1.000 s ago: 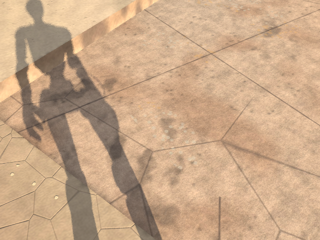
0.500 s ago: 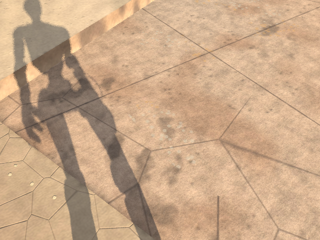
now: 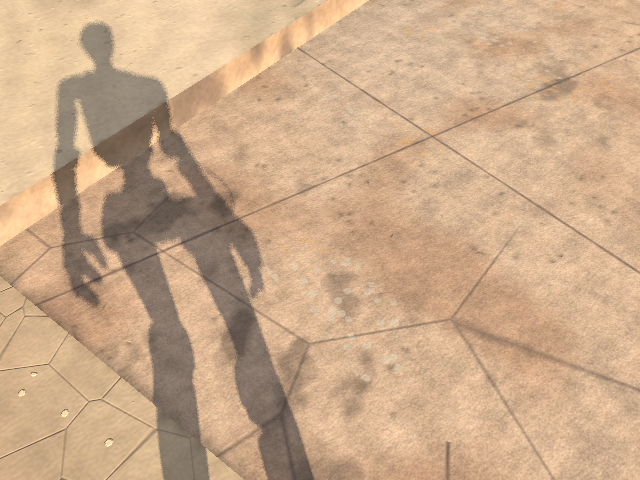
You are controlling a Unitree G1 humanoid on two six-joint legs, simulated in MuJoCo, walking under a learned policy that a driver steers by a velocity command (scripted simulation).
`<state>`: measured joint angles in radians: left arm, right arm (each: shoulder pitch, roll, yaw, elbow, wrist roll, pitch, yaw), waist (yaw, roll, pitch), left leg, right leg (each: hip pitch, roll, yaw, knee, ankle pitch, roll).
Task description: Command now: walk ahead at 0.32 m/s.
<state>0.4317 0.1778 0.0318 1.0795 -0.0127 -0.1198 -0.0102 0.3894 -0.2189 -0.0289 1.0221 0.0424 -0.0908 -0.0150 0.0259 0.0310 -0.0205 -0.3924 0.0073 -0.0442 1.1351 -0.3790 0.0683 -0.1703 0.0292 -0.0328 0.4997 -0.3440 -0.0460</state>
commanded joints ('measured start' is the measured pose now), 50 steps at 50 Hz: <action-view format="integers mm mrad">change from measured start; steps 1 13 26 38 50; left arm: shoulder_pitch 67 3 -19 -25 -207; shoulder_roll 76 159 71 177 142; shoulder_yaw -5 0 4 54 55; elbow -21 -39 -44 -25 -151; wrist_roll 9 -3 14 -8 -24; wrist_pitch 7 48 134 63 -6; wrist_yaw -3 45 75 61 32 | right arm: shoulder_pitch -114 -163 -313 -261 105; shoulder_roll -99 -135 -115 -67 -174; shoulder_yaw -33 -45 -16 -24 -65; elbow -101 -128 -114 -67 38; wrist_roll -16 -39 -54 -27 -28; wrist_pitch -42 8 39 36 -25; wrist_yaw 14 20 6 -12 21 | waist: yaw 2 -110 23 12 -132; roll -98 -116 69 -174 162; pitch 155 -5 -61 100 38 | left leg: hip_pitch -420 178 11 -51 575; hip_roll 88 -40 174 -48 369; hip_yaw -5 79 -136 90 -562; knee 48 -661 -916 -557 -952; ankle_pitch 124 489 87 -87 -74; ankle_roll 21 27 150 18 243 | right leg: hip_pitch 216 95 -14 -71 -670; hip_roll -266 -170 -69 -222 -64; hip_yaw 313 87 47 297 109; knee -316 -35 165 -284 597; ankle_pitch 405 823 22 -378 -134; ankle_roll -127 -44 83 -104 -6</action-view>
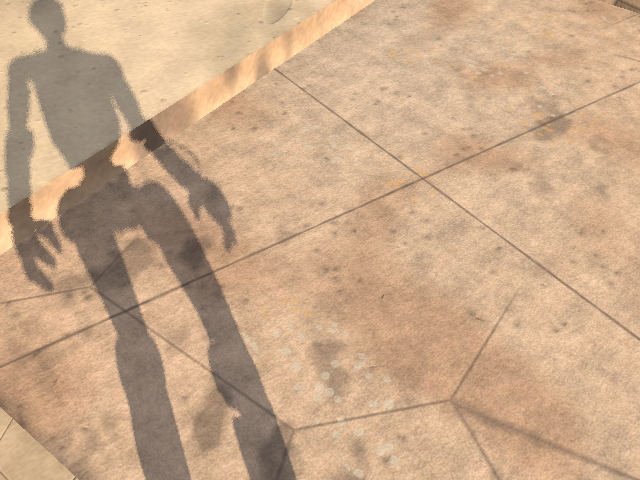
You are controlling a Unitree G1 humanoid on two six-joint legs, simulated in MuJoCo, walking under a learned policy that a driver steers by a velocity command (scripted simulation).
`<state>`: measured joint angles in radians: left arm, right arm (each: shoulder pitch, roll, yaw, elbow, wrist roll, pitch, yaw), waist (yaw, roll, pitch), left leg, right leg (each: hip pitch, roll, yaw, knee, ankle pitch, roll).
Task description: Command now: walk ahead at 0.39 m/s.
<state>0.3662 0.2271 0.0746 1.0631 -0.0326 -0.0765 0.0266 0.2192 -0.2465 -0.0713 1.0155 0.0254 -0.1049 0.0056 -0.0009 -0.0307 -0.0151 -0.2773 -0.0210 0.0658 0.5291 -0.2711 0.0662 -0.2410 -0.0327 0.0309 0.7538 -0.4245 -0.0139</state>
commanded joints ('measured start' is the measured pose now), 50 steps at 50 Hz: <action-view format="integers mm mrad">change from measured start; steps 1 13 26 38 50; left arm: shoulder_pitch -131 -437 82 -183 -36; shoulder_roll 106 30 215 153 94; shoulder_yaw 15 -7 36 -10 -27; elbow -127 -231 -131 -112 -38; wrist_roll -11 10 33 46 37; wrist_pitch -53 -39 -30 -19 43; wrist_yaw -13 -54 -79 -16 -6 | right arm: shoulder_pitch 205 225 358 -11 -114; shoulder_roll -106 -122 -46 -35 -59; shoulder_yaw -10 3 22 3 -2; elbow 17 20 30 -103 -94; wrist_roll -15 -11 24 -22 -27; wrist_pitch -20 -7 -19 34 73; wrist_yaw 5 -29 -3 -29 -22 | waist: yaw -71 -74 117 -18 36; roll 160 91 -146 -50 122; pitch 55 133 -423 -77 -107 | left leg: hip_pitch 415 170 -405 -118 216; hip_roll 353 194 -56 88 201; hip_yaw -568 -135 -254 -88 -251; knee -346 -401 968 183 -23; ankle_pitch -137 259 -394 241 595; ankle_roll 204 115 -53 -72 117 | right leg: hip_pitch -599 -370 751 52 -59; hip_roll -43 -38 -384 -124 16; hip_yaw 53 -31 603 -12 -12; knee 361 -232 -306 -490 -300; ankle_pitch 41 637 790 1103 201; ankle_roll -62 -7 -372 -164 -7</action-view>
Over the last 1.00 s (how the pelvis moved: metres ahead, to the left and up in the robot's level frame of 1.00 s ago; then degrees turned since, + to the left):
0.25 0.06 0.00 -1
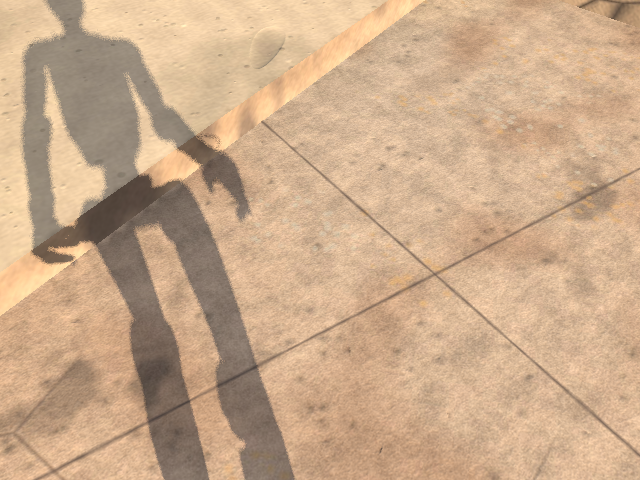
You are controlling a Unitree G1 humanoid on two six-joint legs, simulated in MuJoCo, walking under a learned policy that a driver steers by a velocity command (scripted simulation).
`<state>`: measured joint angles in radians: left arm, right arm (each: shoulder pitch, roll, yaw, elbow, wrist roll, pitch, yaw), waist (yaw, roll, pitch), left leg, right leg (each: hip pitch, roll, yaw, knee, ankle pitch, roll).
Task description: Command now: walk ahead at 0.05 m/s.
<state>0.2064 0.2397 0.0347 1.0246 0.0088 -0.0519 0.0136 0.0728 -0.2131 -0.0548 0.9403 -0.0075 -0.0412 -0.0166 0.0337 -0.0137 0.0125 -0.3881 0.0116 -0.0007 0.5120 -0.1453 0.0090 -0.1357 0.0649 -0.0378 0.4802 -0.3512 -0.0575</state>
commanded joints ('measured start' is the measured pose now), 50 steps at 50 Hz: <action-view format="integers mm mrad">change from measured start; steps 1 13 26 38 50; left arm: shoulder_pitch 98 99 146 204 287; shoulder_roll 95 70 47 23 113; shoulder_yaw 16 15 6 3 47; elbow -1 36 63 71 37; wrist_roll -7 -4 0 -1 -28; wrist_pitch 32 52 38 30 -16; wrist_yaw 11 12 19 22 11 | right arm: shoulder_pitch -2 -23 -24 2 -153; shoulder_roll -100 -108 -97 -91 -60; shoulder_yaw -20 -26 -21 -14 -7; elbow -27 34 81 113 26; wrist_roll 3 12 10 10 47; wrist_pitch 11 21 41 40 -58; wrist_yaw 3 -7 -17 -20 43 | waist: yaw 1 -12 -25 -28 33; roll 83 10 7 10 -75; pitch -108 -66 18 34 167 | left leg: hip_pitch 278 242 256 244 -267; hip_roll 137 58 36 32 40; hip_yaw -160 -80 -74 -78 74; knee -7 10 -35 -52 196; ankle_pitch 407 316 143 102 -239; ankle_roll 149 103 72 68 51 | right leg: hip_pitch -143 -79 -159 -165 152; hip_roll -78 -106 -118 -114 -345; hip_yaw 56 64 74 66 254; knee -44 -50 -122 -136 -248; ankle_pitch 149 262 67 39 147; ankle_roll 30 10 10 10 -142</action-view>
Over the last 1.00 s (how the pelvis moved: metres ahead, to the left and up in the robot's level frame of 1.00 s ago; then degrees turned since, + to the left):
0.46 -0.06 -0.04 -1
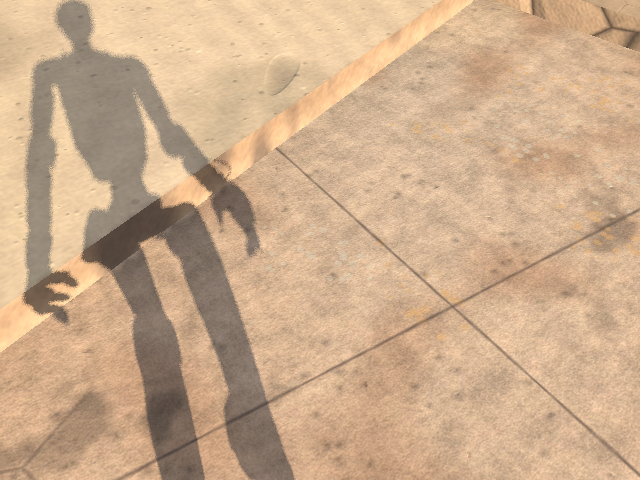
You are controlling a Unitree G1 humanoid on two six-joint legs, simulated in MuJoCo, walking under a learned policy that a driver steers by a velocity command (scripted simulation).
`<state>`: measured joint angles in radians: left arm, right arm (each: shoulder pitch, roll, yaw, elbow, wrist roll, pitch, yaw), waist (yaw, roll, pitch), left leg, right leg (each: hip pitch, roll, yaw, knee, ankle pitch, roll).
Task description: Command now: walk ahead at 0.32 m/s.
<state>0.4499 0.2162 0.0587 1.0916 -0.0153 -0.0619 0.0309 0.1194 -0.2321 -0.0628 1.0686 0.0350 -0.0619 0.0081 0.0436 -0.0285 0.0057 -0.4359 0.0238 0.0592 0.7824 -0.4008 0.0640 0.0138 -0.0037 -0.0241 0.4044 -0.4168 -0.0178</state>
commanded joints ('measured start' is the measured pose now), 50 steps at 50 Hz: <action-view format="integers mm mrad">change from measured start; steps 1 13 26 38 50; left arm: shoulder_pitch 15 -120 -522 -256 -113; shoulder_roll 150 81 38 132 203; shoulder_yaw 25 34 1 42 58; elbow -40 -139 -321 -329 -324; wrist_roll -2 -20 -12 10 -11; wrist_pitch -1 -21 -20 -33 -12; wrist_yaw -12 -17 -81 -69 -23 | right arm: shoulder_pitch -150 122 285 105 -184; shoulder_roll -36 -95 -140 -167 -123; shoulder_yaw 1 10 -1 -9 0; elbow -87 -21 -14 -215 -363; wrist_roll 6 -41 -38 -18 -27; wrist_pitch -38 -55 -30 -101 -65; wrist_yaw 24 14 -32 -16 -11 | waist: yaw -8 -35 -121 -44 28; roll -74 102 57 61 -66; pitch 152 57 133 -79 -4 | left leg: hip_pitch -68 285 528 -222 -60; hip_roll -3 193 237 96 -3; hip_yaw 52 -221 81 -159 -113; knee -127 -662 -634 463 -251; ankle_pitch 83 233 584 65 497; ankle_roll -4 114 78 -29 -111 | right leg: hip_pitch -90 -649 -792 -76 -268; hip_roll -246 -152 -78 -185 -93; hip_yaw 191 73 -4 419 320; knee -151 745 233 -156 -133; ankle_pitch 256 224 465 415 301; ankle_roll -167 -53 -58 -291 -200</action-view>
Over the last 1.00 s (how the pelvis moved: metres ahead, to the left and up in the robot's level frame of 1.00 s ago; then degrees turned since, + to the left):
0.05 0.03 0.00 0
